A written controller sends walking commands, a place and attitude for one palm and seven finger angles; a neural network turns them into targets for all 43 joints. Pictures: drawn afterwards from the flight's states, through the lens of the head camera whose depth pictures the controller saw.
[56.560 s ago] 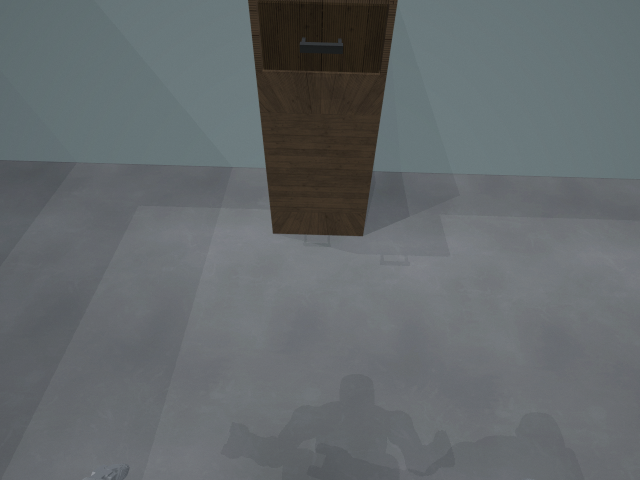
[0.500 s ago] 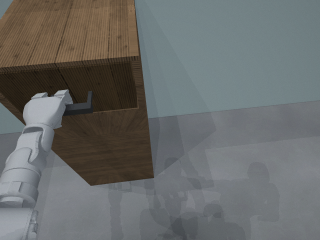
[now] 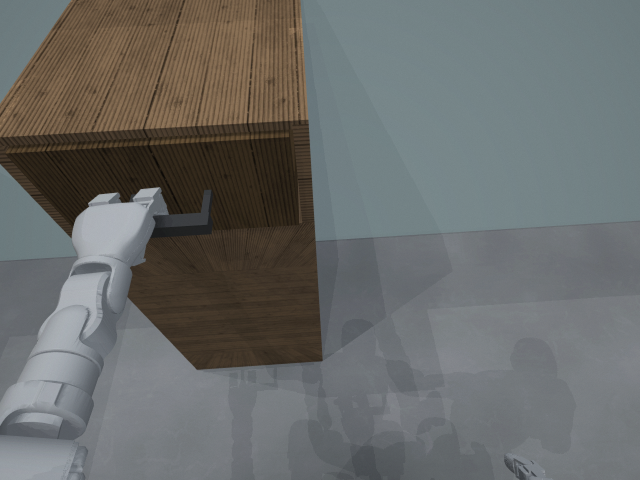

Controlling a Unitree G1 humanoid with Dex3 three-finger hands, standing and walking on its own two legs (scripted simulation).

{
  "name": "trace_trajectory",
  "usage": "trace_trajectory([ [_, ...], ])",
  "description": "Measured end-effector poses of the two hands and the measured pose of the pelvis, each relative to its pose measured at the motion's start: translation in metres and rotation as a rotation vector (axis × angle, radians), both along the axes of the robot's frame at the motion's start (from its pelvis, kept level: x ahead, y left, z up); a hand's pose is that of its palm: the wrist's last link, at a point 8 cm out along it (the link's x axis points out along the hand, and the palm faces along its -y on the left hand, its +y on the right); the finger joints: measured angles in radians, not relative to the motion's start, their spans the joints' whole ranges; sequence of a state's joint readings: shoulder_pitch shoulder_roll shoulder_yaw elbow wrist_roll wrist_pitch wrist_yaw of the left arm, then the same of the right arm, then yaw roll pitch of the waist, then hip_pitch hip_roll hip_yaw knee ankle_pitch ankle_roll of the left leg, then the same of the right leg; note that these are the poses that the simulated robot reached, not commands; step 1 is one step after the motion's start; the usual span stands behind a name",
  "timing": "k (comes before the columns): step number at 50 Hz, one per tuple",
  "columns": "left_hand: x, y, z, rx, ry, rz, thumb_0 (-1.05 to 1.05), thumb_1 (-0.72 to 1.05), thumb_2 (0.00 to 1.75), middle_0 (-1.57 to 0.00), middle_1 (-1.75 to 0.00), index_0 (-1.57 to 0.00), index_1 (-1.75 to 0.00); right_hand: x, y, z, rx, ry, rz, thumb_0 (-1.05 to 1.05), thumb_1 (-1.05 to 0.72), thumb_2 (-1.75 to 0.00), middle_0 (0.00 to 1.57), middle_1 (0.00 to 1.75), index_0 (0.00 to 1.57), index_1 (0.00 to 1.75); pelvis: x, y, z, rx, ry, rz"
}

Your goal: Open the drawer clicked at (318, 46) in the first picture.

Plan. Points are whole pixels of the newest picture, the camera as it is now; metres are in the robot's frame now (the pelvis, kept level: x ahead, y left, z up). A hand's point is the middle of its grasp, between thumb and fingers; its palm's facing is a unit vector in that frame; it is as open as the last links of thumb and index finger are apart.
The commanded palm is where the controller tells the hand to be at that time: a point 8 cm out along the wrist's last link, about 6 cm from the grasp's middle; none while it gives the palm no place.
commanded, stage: pull the drawer open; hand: left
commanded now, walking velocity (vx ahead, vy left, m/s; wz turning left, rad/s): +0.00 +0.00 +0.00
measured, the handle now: (168, 213) +0.44 +0.24 +0.06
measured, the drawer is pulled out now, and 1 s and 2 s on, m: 0.01 0.05 0.05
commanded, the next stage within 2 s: none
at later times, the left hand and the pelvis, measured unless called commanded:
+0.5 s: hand (139, 258) +0.38 +0.27 +0.04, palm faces -0.03 -0.04 -1.00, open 5.6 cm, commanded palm +0.34 +0.27 +0.10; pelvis -0.01 -0.01 +0.00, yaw -2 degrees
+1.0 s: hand (130, 286) +0.33 +0.27 +0.04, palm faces -0.01 -0.03 -1.00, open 5.8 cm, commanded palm +0.32 +0.27 +0.10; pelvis +0.00 -0.01 +0.00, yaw +1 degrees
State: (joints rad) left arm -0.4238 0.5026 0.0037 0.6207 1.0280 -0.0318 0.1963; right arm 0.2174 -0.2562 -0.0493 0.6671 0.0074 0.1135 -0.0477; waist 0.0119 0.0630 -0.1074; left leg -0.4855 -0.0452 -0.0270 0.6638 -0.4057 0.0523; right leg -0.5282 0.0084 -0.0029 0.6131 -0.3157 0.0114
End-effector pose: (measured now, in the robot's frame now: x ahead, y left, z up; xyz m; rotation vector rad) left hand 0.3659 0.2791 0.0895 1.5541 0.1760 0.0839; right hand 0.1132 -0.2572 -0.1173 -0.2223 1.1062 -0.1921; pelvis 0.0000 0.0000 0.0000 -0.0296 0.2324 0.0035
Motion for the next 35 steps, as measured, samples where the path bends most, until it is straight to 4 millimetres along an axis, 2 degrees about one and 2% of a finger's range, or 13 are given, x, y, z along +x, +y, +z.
trace_trajectory([
  [6, 0.001, 0.0, 0.001, 0.0, 0.033, -0.003, 0.0, 0.78, 0.85, -0.42, -1.35, -0.4, -1.35, -0.012, -0.004, -0.004, 0.002, 0.022, -0.002, 0.01, -0.9, -0.89, 0.2, 0.3, 0.21, 0.3, -0.005, -0.004, -0.001, 0.004, 0.001, 0.006],
  [17, 0.0, -0.002, 0.001, 0.0, 0.01, -0.012, 0.02, 0.78, 0.85, -0.42, -1.35, -0.39, -1.35, -0.061, -0.022, -0.01, -0.01, 0.114, -0.065, 0.01, -0.9, -0.89, 0.2, 0.3, 0.21, 0.3, -0.015, -0.013, -0.003, 0.008, 0.014, -0.009],
  [22, -0.004, -0.005, 0.0, -0.014, -0.013, -0.006, 0.04, 0.78, 0.83, -0.42, -1.35, -0.37, -1.35, -0.073, -0.028, -0.008, -0.012, 0.123, -0.103, 0.01, -0.9, -0.89, 0.2, 0.3, 0.2, 0.3, -0.015, -0.013, -0.002, 0.01, 0.014, -0.026],
  [28, -0.013, -0.01, 0.001, -0.021, -0.038, -0.003, 0.05, 0.77, 0.8, -0.41, -1.35, -0.35, -1.35, -0.066, -0.028, -0.003, -0.005, 0.08, -0.12, 0.01, -0.9, -0.89, 0.2, 0.3, 0.2, 0.3, -0.013, -0.011, 0.0, 0.01, 0.001, -0.039],
  [35, -0.027, -0.011, 0.002, -0.038, -0.05, 0.004, 0.03, 0.76, 0.78, -0.39, -1.35, -0.35, -1.35, -0.032, -0.021, 0.006, 0.007, -0.018, -0.098, 0.01, -0.9, -0.89, 0.2, 0.3, 0.2, 0.3, -0.006, -0.008, 0.002, 0.009, -0.015, -0.048],
])
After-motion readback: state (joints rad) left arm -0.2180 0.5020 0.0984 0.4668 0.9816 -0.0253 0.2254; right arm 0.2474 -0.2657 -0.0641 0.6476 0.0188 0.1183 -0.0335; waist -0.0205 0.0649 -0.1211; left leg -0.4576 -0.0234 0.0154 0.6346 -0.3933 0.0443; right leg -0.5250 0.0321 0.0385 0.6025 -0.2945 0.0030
